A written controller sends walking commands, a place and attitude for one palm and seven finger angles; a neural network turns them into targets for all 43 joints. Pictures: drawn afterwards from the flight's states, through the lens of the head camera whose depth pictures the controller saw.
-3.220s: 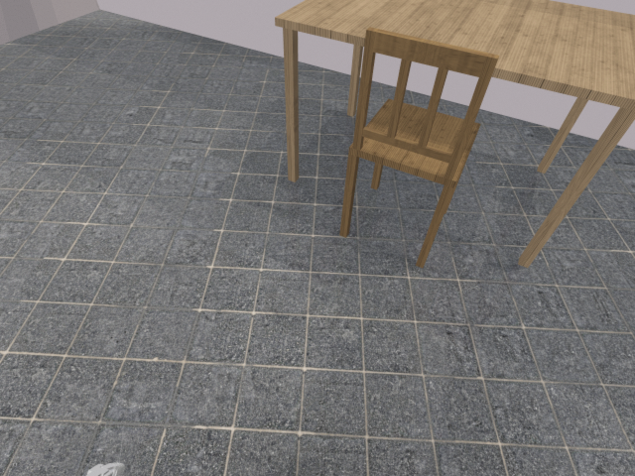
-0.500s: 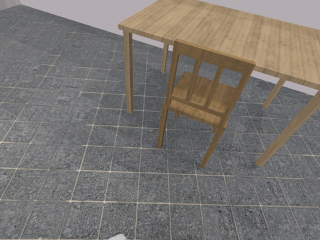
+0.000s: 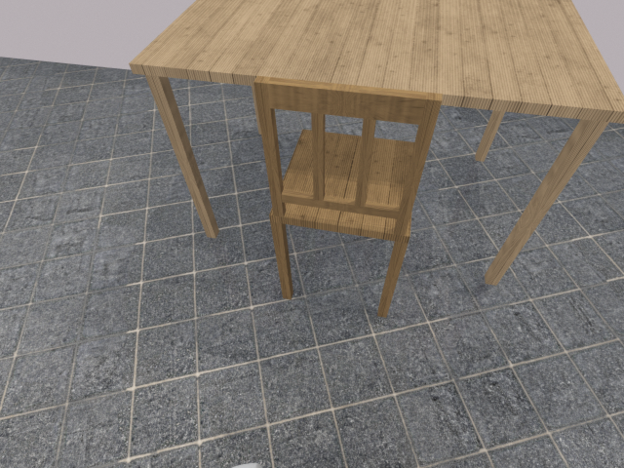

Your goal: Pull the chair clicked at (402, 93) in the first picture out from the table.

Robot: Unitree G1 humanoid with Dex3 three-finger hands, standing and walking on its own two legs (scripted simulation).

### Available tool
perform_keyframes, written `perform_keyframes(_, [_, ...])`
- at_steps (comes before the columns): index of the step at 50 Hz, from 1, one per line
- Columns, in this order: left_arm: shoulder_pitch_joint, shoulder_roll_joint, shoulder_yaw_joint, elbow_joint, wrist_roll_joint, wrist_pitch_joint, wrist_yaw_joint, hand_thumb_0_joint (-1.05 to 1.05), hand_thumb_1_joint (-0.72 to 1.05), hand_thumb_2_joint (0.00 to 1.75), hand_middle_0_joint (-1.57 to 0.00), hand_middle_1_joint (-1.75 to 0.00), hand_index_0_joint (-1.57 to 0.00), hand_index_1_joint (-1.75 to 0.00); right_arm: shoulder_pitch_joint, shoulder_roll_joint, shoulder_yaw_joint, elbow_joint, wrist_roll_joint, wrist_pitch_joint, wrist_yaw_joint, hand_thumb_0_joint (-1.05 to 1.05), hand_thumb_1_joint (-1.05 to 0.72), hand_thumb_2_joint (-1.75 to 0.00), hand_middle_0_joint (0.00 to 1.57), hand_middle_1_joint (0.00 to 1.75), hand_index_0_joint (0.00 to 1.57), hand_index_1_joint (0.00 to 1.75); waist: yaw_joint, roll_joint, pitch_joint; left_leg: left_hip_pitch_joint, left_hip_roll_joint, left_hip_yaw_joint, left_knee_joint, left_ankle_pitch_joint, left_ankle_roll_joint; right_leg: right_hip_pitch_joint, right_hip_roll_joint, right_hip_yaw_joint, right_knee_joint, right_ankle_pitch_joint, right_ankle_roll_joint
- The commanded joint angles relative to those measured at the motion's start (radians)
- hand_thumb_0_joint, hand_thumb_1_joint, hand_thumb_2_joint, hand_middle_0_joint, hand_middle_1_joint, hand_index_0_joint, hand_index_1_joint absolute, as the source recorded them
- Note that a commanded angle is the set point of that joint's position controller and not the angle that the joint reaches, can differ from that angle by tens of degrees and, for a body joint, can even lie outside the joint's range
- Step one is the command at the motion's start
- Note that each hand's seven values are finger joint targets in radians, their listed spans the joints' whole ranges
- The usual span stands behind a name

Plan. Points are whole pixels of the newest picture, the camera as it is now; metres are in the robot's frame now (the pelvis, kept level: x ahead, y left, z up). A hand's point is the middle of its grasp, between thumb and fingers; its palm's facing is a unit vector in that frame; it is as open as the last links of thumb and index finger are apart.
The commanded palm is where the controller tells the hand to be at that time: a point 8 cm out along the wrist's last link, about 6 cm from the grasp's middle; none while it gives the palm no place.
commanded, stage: turn to face it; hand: left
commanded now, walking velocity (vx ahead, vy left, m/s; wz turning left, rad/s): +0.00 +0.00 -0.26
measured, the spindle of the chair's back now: (318, 158) +0.74 +0.03 -0.08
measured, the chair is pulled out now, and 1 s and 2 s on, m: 0.00 0.00 0.00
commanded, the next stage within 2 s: take the last steps up to it in 0.18 s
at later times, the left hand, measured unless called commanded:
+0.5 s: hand out of the picture +0.12 +0.19 -0.15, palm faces -0.15 -0.98 -0.16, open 7.3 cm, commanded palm none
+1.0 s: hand out of the picture +0.13 +0.16 -0.19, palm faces -0.12 -0.98 -0.13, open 7.3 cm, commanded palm none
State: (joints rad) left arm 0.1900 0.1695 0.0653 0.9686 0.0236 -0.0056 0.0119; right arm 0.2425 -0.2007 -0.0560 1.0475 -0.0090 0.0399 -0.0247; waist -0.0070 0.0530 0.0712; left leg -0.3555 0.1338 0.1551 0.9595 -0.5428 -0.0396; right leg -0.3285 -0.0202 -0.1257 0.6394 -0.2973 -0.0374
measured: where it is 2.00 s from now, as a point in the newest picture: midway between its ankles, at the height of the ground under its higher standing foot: outside the picture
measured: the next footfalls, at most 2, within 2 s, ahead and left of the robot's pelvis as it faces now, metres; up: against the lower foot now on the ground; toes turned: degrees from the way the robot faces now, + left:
left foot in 0.22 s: +0.07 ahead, +0.13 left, +0.00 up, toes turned +3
right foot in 0.60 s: +0.04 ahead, -0.12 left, +0.00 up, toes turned -16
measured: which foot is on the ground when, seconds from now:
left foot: up 0.00-0.20, down 0.22-0.62, up 0.64-0.92, down 0.94-1.00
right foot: down 0.00-0.24, up 0.26-0.58, down 0.60-0.96, up 0.98-1.00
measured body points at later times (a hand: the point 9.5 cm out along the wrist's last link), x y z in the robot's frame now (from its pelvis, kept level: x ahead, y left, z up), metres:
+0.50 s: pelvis +0.03 +0.02 +0.02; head +0.06 +0.03 +0.47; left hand +0.13 +0.24 -0.14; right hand -0.01 -0.21 -0.12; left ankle +0.03 +0.13 -0.72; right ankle -0.02 -0.10 -0.68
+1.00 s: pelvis +0.16 -0.02 +0.00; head +0.18 +0.00 +0.44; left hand +0.14 +0.21 -0.17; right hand +0.19 -0.26 -0.14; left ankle +0.24 +0.07 -0.72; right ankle +0.02 -0.11 -0.69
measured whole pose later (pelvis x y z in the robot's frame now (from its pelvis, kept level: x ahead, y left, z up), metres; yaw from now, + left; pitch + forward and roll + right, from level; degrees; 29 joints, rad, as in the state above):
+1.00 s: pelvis +0.16 -0.02 +0.00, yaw -11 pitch -1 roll -1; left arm 0.39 0.16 0.05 1.15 0.01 -0.01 0.00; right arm 0.19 -0.15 -0.03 1.00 -0.03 -0.07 0.00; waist 0.00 -0.04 0.06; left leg -0.39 0.08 0.16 0.68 -0.25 0.04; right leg -0.17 -0.01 -0.05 0.87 -0.52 -0.03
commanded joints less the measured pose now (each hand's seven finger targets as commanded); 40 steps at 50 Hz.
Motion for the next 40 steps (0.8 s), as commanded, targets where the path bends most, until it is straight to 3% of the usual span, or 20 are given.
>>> perform_keyframes(1, [0.039, 0.168, 0.032, -0.043, 0.003, 0.011, 0.024, 0.0, 0.9, 0.9, -0.2, -0.3, -0.2, -0.3, -0.013, -0.043, -0.006, -0.081, -0.006, -0.022, -0.002, 0.0, -0.9, -0.9, 0.2, 0.3, 0.2, 0.3, 0.017, -0.194, -0.098, -0.142, -0.011, -0.11, 0.11, 0.056, -0.018, 0.149, -0.263, 0.291, -0.291, 0.476, -0.163])
perform_keyframes(6, [0.002, 0.195, 0.039, -0.054, 0.004, 0.024, 0.015, 0.0, 0.9, 0.9, -0.2, -0.3, -0.2, -0.3, 0.048, -0.016, 0.002, -0.072, -0.003, -0.024, -0.004, 0.0, -0.9, -0.9, 0.2, 0.3, 0.2, 0.3, 0.003, -0.178, -0.092, 0.005, -0.066, -0.059, -0.19, 0.129, -0.013, 0.09, -0.216, 0.276, -0.286, 0.338, -0.145])
perform_keyframes(9, [-0.023, 0.171, 0.035, -0.053, -0.008, 0.035, 0.009, 0.0, 0.9, 0.9, -0.2, -0.3, -0.2, -0.3, 0.125, -0.027, 0.006, -0.05, -0.003, -0.036, -0.01, 0.0, -0.9, -0.9, 0.2, 0.3, 0.2, 0.3, -0.032, -0.157, -0.086, 0.178, -0.063, -0.056, -0.471, 0.307, -0.003, 0.014, -0.158, 0.249, -0.213, 0.207, -0.072])
perform_keyframes(10, [-0.019, 0.129, 0.027, -0.068, -0.013, 0.042, 0.003, 0.0, 0.9, 0.9, -0.2, -0.3, -0.2, -0.3, 0.141, -0.074, 0.0, -0.051, -0.009, -0.044, -0.012, 0.0, -0.9, -0.9, 0.2, 0.3, 0.2, 0.3, -0.03, 0.003, -0.067, 0.198, 0.031, -0.176, -0.58, 0.341, 0.034, -0.051, -0.079, 0.194, -0.122, 0.089, -0.021])
perform_keyframes(11, [-0.008, 0.081, 0.021, -0.087, -0.018, 0.044, -0.003, 0.0, 0.9, 0.9, -0.2, -0.3, -0.2, -0.3, 0.135, -0.144, -0.01, -0.072, -0.019, -0.048, -0.015, 0.0, -0.9, -0.9, 0.2, 0.3, 0.2, 0.3, -0.019, 0.2, -0.045, 0.166, 0.21, -0.375, -0.681, 0.394, 0.117, -0.111, 0.013, 0.101, 0.017, -0.089, 0.033])
perform_keyframes(12, [-0.039, 0.093, 0.022, -0.098, -0.009, 0.048, -0.005, 0.0, 0.9, 0.9, -0.2, -0.3, -0.2, -0.3, 0.111, -0.168, -0.017, -0.083, -0.023, -0.047, -0.018, 0.0, -0.9, -0.9, 0.2, 0.3, 0.2, 0.3, -0.032, 0.25, -0.015, 0.115, 0.285, -0.466, -0.752, 0.388, 0.188, -0.147, 0.037, 0.094, 0.205, -0.241, 0.046])
perform_keyframes(13, [-0.052, 0.106, 0.029, -0.09, -0.002, 0.051, -0.006, 0.0, 0.9, 0.9, -0.2, -0.3, -0.2, -0.3, 0.087, -0.154, -0.012, -0.087, -0.025, -0.051, -0.025, 0.0, -0.9, -0.9, 0.2, 0.3, 0.2, 0.3, -0.027, 0.217, -0.003, 0.089, 0.272, -0.439, -0.75, 0.425, 0.203, -0.15, 0.012, 0.152, 0.332, -0.242, 0.043])
perform_keyframes(14, [-0.029, 0.112, 0.03, -0.074, -0.001, 0.048, -0.009, 0.0, 0.9, 0.9, -0.2, -0.3, -0.2, -0.3, 0.043, -0.124, -0.003, -0.096, -0.023, -0.053, -0.027, 0.0, -0.9, -0.9, 0.2, 0.3, 0.2, 0.3, 0.003, 0.144, -0.011, 0.095, 0.243, -0.38, -0.72, 0.468, 0.204, -0.15, -0.003, 0.16, 0.385, -0.21, 0.044])
perform_keyframes(16, [0.008, 0.085, 0.024, -0.049, 0.0, 0.045, -0.019, 0.0, 0.9, 0.9, -0.2, -0.3, -0.2, -0.3, 0.024, -0.119, -0.001, -0.099, -0.027, -0.058, -0.024, 0.0, -0.9, -0.9, 0.2, 0.3, 0.2, 0.3, 0.009, 0.076, -0.052, 0.178, 0.191, -0.261, -0.707, 0.441, 0.179, -0.163, -0.005, 0.125, 0.395, -0.156, 0.055])
perform_keyframes(21, [-0.074, 0.06, 0.006, -0.065, 0.002, 0.03, -0.038, 0.0, 0.9, 0.9, -0.2, -0.3, -0.2, -0.3, 0.151, -0.135, -0.018, -0.048, -0.029, -0.071, -0.016, 0.0, -0.9, -0.9, 0.2, 0.3, 0.2, 0.3, -0.06, 0.081, -0.045, 0.289, 0.203, -0.239, -0.726, 0.361, 0.193, -0.164, -0.026, 0.075, 0.195, -0.165, 0.053])
perform_keyframes(24, [-0.095, 0.053, 0.001, -0.059, 0.002, 0.019, -0.045, 0.0, 0.9, 0.9, -0.2, -0.3, -0.2, -0.3, 0.176, -0.146, -0.025, -0.026, -0.03, -0.072, -0.011, 0.0, -0.9, -0.9, 0.2, 0.3, 0.2, 0.3, -0.076, 0.106, -0.043, 0.299, 0.202, -0.235, -0.715, 0.326, 0.19, -0.112, -0.013, 0.043, 0.069, -0.184, 0.042])
perform_keyframes(26, [-0.048, 0.047, 0.002, -0.04, -0.001, 0.013, -0.047, 0.0, 0.9, 0.9, -0.2, -0.3, -0.2, -0.3, 0.156, -0.156, -0.029, -0.019, -0.03, -0.07, -0.007, 0.0, -0.9, -0.9, 0.2, 0.3, 0.2, 0.3, -0.048, 0.114, -0.057, 0.272, 0.196, -0.208, -0.681, 0.312, 0.173, -0.031, 0.0, 0.022, -0.039, -0.136, 0.033])
perform_keyframes(28, [0.045, 0.055, 0.006, 0.005, 0.0, 0.001, -0.044, 0.0, 0.9, 0.9, -0.2, -0.3, -0.2, -0.3, 0.141, -0.143, -0.028, -0.01, -0.024, -0.068, -0.004, 0.0, -0.9, -0.9, 0.2, 0.3, 0.2, 0.3, -0.003, 0.056, -0.08, 0.187, 0.144, -0.141, -0.58, 0.259, 0.119, 0.156, 0.022, -0.009, -0.231, 0.024, 0.023])
perform_keyframes(29, [0.094, 0.09, 0.012, 0.029, 0.001, -0.007, -0.033, 0.0, 0.9, 0.9, -0.2, -0.3, -0.2, -0.3, 0.135, -0.107, -0.021, -0.01, -0.016, -0.072, 0.004, 0.0, -0.9, -0.9, 0.2, 0.3, 0.2, 0.3, 0.021, -0.014, -0.087, 0.047, 0.112, -0.096, -0.49, 0.231, 0.086, 0.325, -0.038, 0.067, -0.288, 0.038, -0.007])
perform_keyframes(30, [0.182, 0.166, 0.025, 0.063, 0.004, -0.017, -0.019, 0.0, 0.9, 0.9, -0.2, -0.3, -0.2, -0.3, 0.102, -0.046, 0.0, -0.033, -0.008, -0.077, 0.01, 0.0, -0.9, -0.9, 0.2, 0.3, 0.2, 0.3, 0.064, -0.216, -0.09, -0.16, 0.018, 0.036, -0.291, 0.089, 0.036, 0.475, -0.226, 0.288, -0.357, -0.06, -0.079])
perform_keyframes(31, [0.27, 0.23, 0.034, 0.087, -0.004, -0.014, -0.012, 0.0, 0.9, 0.9, -0.2, -0.3, -0.2, -0.3, -0.014, -0.04, 0.01, -0.086, -0.012, -0.072, 0.017, 0.0, -0.9, -0.9, 0.2, 0.3, 0.2, 0.3, 0.117, -0.302, -0.034, -0.318, -0.05, 0.015, -0.088, -0.101, 0.021, 0.451, -0.357, 0.491, -0.446, -0.113, -0.171])
perform_keyframes(32, [0.283, 0.216, 0.033, 0.1, -0.007, -0.022, -0.004, 0.0, 0.9, 0.9, -0.2, -0.3, -0.2, -0.3, -0.06, -0.065, 0.002, -0.093, -0.016, -0.066, 0.018, 0.0, -0.9, -0.9, 0.2, 0.3, 0.2, 0.3, 0.121, -0.327, 0.009, -0.362, -0.024, -0.071, 0.026, -0.054, 0.033, 0.382, -0.359, 0.525, -0.479, -0.143, -0.196])
perform_keyframes(34, [0.212, 0.138, 0.016, 0.098, -0.003, -0.028, 0.006, 0.0, 0.9, 0.9, -0.2, -0.3, -0.2, -0.3, -0.054, -0.061, -0.009, -0.073, -0.018, -0.07, 0.024, 0.0, -0.9, -0.9, 0.2, 0.3, 0.2, 0.3, 0.063, -0.193, 0.067, -0.369, 0.01, -0.11, 0.101, 0.059, 0.04, 0.319, -0.323, 0.428, -0.467, -0.094, -0.2])
perform_keyframes(36, [0.153, 0.115, 0.007, 0.079, 0.005, -0.043, 0.006, 0.0, 0.9, 0.9, -0.2, -0.3, -0.2, -0.3, -0.003, -0.028, -0.006, -0.049, -0.021, -0.069, 0.03, 0.0, -0.9, -0.9, 0.2, 0.3, 0.2, 0.3, 0.012, -0.146, 0.059, -0.289, 0.008, -0.082, 0.053, 0.125, 0.025, 0.247, -0.269, 0.274, -0.434, 0.117, -0.165])
perform_keyframes(40, [0.177, 0.122, -0.005, 0.103, 0.003, -0.056, 0.006, 0.0, 0.9, 0.9, -0.2, -0.3, -0.2, -0.3, -0.012, -0.001, 0.001, -0.056, -0.014, -0.069, 0.041, 0.0, -0.9, -0.9, 0.2, 0.3, 0.2, 0.3, 0.0, -0.175, 0.059, -0.181, -0.014, -0.05, -0.114, 0.221, 0.026, 0.19, -0.233, 0.191, -0.422, 0.286, -0.142])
